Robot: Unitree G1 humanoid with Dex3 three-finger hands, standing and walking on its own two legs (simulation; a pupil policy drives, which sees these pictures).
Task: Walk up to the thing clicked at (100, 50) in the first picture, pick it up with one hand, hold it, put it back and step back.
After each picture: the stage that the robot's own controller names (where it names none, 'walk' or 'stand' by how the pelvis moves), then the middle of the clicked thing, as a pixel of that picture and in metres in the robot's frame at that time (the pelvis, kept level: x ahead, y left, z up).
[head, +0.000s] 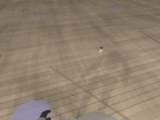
stand; (100, 49) +1.63 -0.26 -0.72
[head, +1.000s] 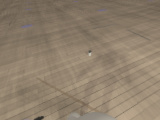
walk; (89, 53) +1.52 +0.14 -0.70
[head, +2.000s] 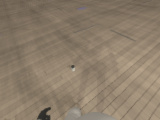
walk; (73, 68) +0.96 +0.38 -0.72
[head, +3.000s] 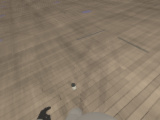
walk; (73, 86) +0.61 +0.30 -0.71
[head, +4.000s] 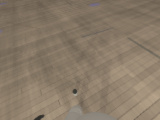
walk; (75, 92) +0.44 +0.24 -0.71
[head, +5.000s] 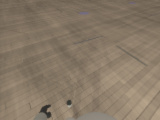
stand; (69, 103) +0.35 +0.22 -0.72
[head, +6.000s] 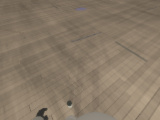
stand; (69, 104) +0.31 +0.22 -0.71
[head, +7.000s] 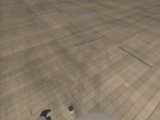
stand; (71, 109) +0.28 +0.20 -0.72
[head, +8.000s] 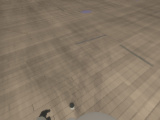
stand; (72, 106) +0.30 +0.20 -0.72
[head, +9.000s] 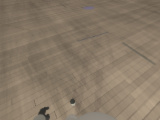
stand; (72, 102) +0.33 +0.19 -0.72
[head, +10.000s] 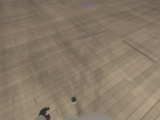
stand; (74, 100) +0.34 +0.16 -0.71
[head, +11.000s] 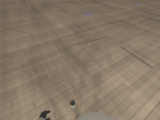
stand; (72, 104) +0.35 +0.18 -0.73
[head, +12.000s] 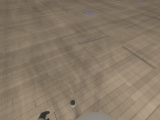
stand; (72, 103) +0.35 +0.18 -0.73
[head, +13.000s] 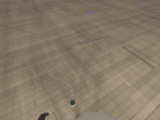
stand; (72, 103) +0.35 +0.18 -0.73
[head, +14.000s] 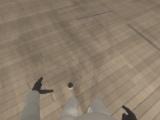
go down; (70, 86) +0.39 +0.17 -0.60
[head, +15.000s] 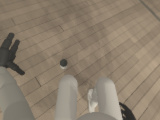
go down; (63, 64) +0.45 +0.20 -0.31
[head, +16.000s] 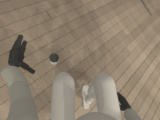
close in; (54, 59) +0.44 +0.21 -0.27
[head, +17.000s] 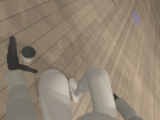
close; (28, 54) +0.44 +0.24 -0.23
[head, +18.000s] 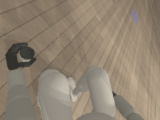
lift; (26, 55) +0.42 +0.25 -0.23
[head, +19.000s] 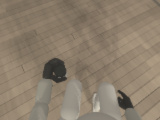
lift; (61, 73) +0.32 +0.20 -0.04
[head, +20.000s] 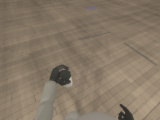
hold; (66, 79) +0.31 +0.16 +0.03
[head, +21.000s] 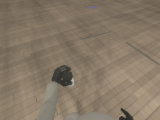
hold; (68, 79) +0.31 +0.15 +0.02
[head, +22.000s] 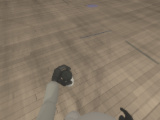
crouch; (68, 79) +0.32 +0.15 +0.02
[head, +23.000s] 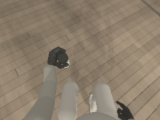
crouch; (64, 61) +0.43 +0.17 -0.07
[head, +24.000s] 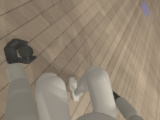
lower; (26, 54) +0.44 +0.24 -0.23
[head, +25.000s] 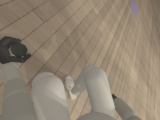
lower; (19, 52) +0.44 +0.25 -0.24
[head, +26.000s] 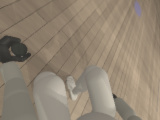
lower; (20, 52) +0.44 +0.26 -0.24
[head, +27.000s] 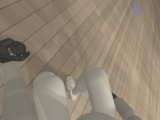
lower; (19, 51) +0.44 +0.26 -0.23
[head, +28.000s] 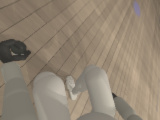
loosen; (19, 51) +0.44 +0.26 -0.24
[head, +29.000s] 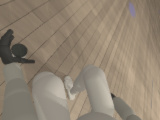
withdraw; (19, 52) +0.44 +0.25 -0.24
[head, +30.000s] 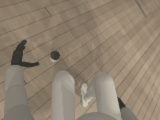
stand; (54, 57) +0.44 +0.22 -0.28
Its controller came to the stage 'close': yes
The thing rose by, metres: 0.73
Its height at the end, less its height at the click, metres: +0.00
